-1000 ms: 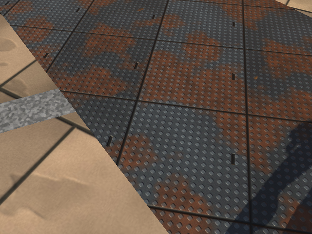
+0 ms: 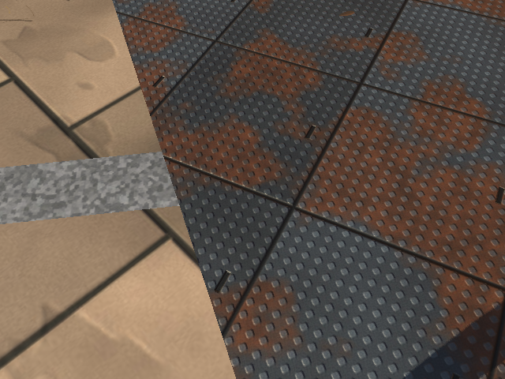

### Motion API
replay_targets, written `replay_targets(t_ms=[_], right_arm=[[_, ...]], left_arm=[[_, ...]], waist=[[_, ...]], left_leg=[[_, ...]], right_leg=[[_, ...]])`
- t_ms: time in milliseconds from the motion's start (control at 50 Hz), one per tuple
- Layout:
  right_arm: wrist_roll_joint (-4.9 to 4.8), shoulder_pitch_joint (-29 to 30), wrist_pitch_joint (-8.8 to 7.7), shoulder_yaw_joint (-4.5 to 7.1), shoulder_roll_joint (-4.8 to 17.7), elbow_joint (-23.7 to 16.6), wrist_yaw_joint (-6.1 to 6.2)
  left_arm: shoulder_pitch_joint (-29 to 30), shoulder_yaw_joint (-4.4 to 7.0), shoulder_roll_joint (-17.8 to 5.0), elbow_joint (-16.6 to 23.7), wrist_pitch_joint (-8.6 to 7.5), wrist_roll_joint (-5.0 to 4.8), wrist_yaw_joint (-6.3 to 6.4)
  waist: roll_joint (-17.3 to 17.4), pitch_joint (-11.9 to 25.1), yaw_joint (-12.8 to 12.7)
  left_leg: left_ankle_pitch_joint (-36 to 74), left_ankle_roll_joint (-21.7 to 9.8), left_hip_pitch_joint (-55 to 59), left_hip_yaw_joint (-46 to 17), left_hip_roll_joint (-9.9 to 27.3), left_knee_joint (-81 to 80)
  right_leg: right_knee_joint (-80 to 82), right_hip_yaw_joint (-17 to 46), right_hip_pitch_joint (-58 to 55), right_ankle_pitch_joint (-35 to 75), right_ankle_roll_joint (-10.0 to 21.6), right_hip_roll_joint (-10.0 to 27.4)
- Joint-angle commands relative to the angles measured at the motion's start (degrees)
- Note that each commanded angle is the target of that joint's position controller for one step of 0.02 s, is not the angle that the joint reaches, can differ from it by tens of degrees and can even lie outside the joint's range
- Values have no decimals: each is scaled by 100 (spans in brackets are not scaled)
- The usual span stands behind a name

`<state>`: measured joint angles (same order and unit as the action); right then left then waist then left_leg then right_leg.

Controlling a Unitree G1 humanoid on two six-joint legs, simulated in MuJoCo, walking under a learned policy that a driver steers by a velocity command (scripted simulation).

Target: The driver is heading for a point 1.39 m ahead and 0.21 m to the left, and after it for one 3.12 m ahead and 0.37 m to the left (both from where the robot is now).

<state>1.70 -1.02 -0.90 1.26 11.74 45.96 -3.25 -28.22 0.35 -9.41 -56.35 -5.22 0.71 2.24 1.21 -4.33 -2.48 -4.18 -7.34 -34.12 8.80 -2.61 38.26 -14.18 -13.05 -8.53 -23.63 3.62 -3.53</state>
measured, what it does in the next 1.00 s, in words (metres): walks ahead, turning left: left foot, then right foot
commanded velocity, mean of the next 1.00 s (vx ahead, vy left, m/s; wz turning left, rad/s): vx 0.49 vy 0.00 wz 0.32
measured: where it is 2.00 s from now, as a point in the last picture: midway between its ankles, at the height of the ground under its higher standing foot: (257, 288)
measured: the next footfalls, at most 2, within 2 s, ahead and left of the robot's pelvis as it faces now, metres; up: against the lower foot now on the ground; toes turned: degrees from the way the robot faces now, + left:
left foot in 0.06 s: +0.18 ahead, +0.03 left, +0.00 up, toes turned +6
right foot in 0.60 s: +0.53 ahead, -0.05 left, +0.00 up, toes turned +17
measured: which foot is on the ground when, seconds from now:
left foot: up 0.00-0.04, down 0.06-0.60, up 0.62-1.00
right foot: down 0.00-0.06, up 0.08-0.58, down 0.60-1.00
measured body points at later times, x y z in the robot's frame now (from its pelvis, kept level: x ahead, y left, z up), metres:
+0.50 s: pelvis +0.27 +0.00 +0.01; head +0.30 +0.02 +0.46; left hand +0.43 +0.27 -0.08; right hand +0.29 -0.28 -0.11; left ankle +0.14 +0.03 -0.72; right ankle +0.47 -0.11 -0.68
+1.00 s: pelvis +0.53 +0.03 +0.02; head +0.56 +0.03 +0.47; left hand +0.41 +0.24 -0.12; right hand +0.77 -0.13 -0.10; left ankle +0.64 +0.21 -0.67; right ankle +0.49 -0.06 -0.72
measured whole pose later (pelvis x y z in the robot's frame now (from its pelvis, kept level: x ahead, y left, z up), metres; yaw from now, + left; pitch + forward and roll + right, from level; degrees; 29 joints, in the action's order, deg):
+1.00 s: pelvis +0.53 +0.03 +0.02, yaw +19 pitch +0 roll -1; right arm 1.8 -4.5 -2.4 0.6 13.1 47.2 -1.9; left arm -26.7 1.0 -11.1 -55.2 -5.0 0.4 -0.8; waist 2.5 -2.9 -3.0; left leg -1.7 -1.7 -35.8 1.0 3.9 41.3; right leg -11.9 -2.8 -0.2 -12.7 4.4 -5.0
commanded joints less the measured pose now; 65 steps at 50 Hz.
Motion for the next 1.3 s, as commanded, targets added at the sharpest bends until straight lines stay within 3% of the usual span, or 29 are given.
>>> replay_targets(t_ms=[20, 40, 60, 80, 100, 120, 140, 180, 280, 380, 480, 540, 580, 600, 620, 640, 660, 700, 820, 900, 980, 1080, 1100, 1120, 1140, 1160, 1180, 1220, 1300], right_arm=[[22, -1129, -43, 177, 636, 45, 51], [36, -1866, -74, 283, 841, 290, 83], [61, -2549, -83, 434, 1117, 451, 158], [-78, -2215, -32, 515, 1408, 352, 231], [-103, -2111, -1, 574, 1686, 254, 231], [-145, -1839, 3, 520, 1297, 219, 286], [-154, -1598, -13, 450, 1023, 231, 304], [-117, -1357, -160, 380, 861, 203, 327], [-175, -1847, -330, 394, 1092, 338, 296], [-175, -2611, -285, 375, 1050, 444, 321], [-81, -3075, -313, 298, 967, 578, 403], [-46, -2792, -347, 304, 1128, 551, 461], [-46, -2575, -385, 314, 1251, 558, 425], [-72, -2491, -419, 294, 1203, 537, 384], [-92, -2640, -457, 193, 805, 341, 365], [-296, -3537, -404, 172, 560, 477, 353], [-63, -3030, -356, 231, 1031, 533, 389], [-41, -2196, -355, 206, 886, 329, 301], [86, -1809, -164, 121, 566, 225, 130], [53, -697, -166, 42, 473, -125, 105], [-15, -160, -221, -93, 230, -180, 143], [2, -684, -314, -24, 506, 135, 291], [43, -1228, -389, 13, 563, 357, 331], [124, -1738, -482, 73, 813, 531, 379], [217, -2306, -493, 157, 1180, 609, 406], [-92, -2368, -396, 143, 974, 638, 364], [-255, -2001, -346, 91, 748, 541, 321], [-188, -1161, -294, -36, 374, 475, 394], [-79, -1026, -279, -52, 413, 635, 449]], left_arm=[[112, 246, -1167, 214, 22, 9, 139], [292, 281, -1267, 292, 54, 25, 108], [594, 315, -1350, 431, 64, 10, 31], [646, 215, -686, 693, 2, 187, -41], [420, 234, -864, 1068, -34, 9, -142], [929, 244, -1119, 1093, -121, 55, -177], [1057, 267, -1176, 1143, -167, 13, -206], [1006, 235, -1011, 1094, 3, 165, -189], [1642, 195, -829, 1433, 320, 218, -278], [2697, 173, -875, 1790, 359, 178, -332], [3506, 85, -824, 2066, 270, 134, -416], [3172, 120, -962, 2040, 189, 94, -403], [1943, 252, -1217, 1639, 121, 65, -295], [1057, 329, -1398, 1403, 60, 116, -211], [99, 421, -1847, 1322, 45, 248, -116], [192, 531, -2099, 1175, 112, 247, -179], [701, 437, -1494, 1262, 162, 64, -246], [1347, 319, -1002, 1279, 113, 62, -303], [718, 276, -947, 754, -94, -36, -325], [292, 253, -934, 527, -67, -51, -325], [-15, 196, -928, 312, -55, -39, -271], [117, 173, -974, 165, 27, 2, -162], [218, 172, -985, 148, 49, -43, -152], [123, 153, -950, 184, 32, -97, -140], [-430, 45, -556, 273, 25, -201, -108], [-980, 65, -504, 10, 155, -345, -75], [-637, 167, -870, -26, 269, -152, -62], [109, 152, -642, 75, 385, 81, -114], [-55, 97, -338, -156, 663, 107, -119]], waist=[[-808, 604, 824], [-765, 950, 1136], [-292, 1227, 1572], [906, 1350, 998], [1012, 1918, 825], [51, 974, 813], [-329, 264, 526], [-793, 38, 86], [-184, 116, 155], [185, 193, 652], [324, 73, 955], [428, 92, 637], [355, 625, 77], [174, 1113, -342], [-576, 1995, -541], [-1876, 2291, -57], [-675, 1317, 48], [-139, 405, 209], [-562, 218, 409], [-497, 1, 197], [-534, 48, 47], [-698, 348, 313], [-517, 530, 578], [-227, 912, 695], [646, 1780, 595], [1041, 2727, 553], [328, 2219, 467], [166, 897, 192], [291, 757, -125]], left_leg=[[-462, -458, 1680, 105, -378, -187], [-552, -671, 2577, -149, -417, -516], [-899, -1013, 3555, -888, 46, -1128], [102, -1225, 4484, -2905, 1398, -841], [-1008, -2332, 5229, -5176, 2150, -1921], [-1732, -2034, 4522, -4686, 2090, -2494], [-1418, -1732, 3532, -4187, 1912, -2744], [0, -1307, 2564, -3322, 1340, -2733], [1152, -892, 2103, -2518, 732, -2747], [1426, -467, 3049, -2603, 683, -2544], [2159, -453, 3836, -2616, 883, -2315], [2866, -322, 3823, -2586, 1081, -2063], [4125, -133, 3671, -2363, 905, -893], [3479, -46, 3049, -2165, 670, 209], [1170, 30, 2130, -1836, 294, 1921], [-2647, 243, 485, -1446, -629, 3433], [-2138, 160, -42, -1694, -157, 3633], [-1365, 198, 120, -1557, 188, 3174], [-867, 415, 3, -1087, 573, 2430], [-59, 566, -451, -769, 719, 1362], [510, 588, 363, -410, 370, 22], [213, 271, 1367, -620, 89, -799], [656, 166, 2007, -615, 41, -1400], [2260, 49, 3048, -971, 540, -1424], [5408, -565, 4683, -2272, 2124, -700], [6255, -1420, 5058, -3258, 2826, -793], [5267, -1366, 4327, -2958, 2528, -1186], [3330, -936, 2776, -2326, 1993, -1951], [1936, -522, 1615, -1613, 1407, -2402]], right_leg=[[-1938, 162, 488, 8116, -142, 1770], [-3058, 195, 904, 7414, -109, 1761], [-4991, 31, 1809, 5346, -106, 1339], [-6937, 268, 3584, -429, -135, 355], [-7815, 1446, 5077, -612, -198, 7], [-7260, 1708, 5537, 74, -149, 463], [-6601, 1631, 5280, 422, -162, 647], [-5771, 1660, 4500, 508, -349, 914], [-4492, 1342, 4367, 1293, -632, 999], [-3342, 1305, 4977, 2292, -623, 843], [-2339, 1134, 4921, 2304, -405, 589], [-1731, 1167, 3955, 1960, -109, 412], [-1343, 1051, 2364, 1666, 136, 75], [-1219, 1347, 1083, 1742, 319, 424], [-1285, 2975, -228, 1003, 592, 1879], [-469, 5541, -1011, 743, 1401, 2897], [-142, 5346, -150, -31, 1201, 2549], [115, 3776, 1125, 962, 961, 2028], [573, 2391, 1583, 2654, 843, 1495], [716, 1940, 1438, 3188, 743, 1270], [214, 1394, 1393, 5349, 460, 1095], [-818, 1626, 839, 5813, 368, 1303], [-1489, 1548, 867, 5643, 269, 1163], [-2303, 1431, 1390, 4589, 130, 941], [-3863, 1152, 2568, 1492, -24, 525], [-5105, 1303, 2957, -1375, -127, -61], [-5217, 1648, 3137, -1258, -167, 128], [-4752, 1632, 3123, -718, -244, 427], [-3732, 1363, 2080, -151, -364, 420]])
